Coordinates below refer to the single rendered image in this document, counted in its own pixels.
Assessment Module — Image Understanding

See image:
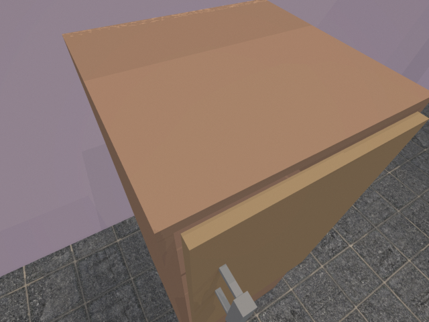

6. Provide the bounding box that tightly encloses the cupboard door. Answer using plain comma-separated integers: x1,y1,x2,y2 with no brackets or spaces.
180,111,429,322

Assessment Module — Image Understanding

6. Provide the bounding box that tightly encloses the handle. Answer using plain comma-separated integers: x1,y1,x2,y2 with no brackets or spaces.
215,264,257,322

